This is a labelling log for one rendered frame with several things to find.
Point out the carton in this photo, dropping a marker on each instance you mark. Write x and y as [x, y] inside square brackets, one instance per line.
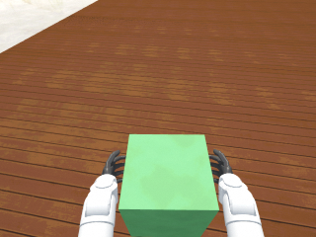
[167, 186]

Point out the left robot hand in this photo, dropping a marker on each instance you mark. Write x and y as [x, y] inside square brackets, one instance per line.
[111, 165]

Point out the right robot hand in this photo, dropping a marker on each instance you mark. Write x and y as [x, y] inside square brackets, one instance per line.
[222, 165]

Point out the robot left forearm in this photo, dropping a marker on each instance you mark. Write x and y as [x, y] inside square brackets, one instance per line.
[98, 217]

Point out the robot right forearm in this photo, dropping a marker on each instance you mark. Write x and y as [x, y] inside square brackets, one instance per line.
[240, 211]

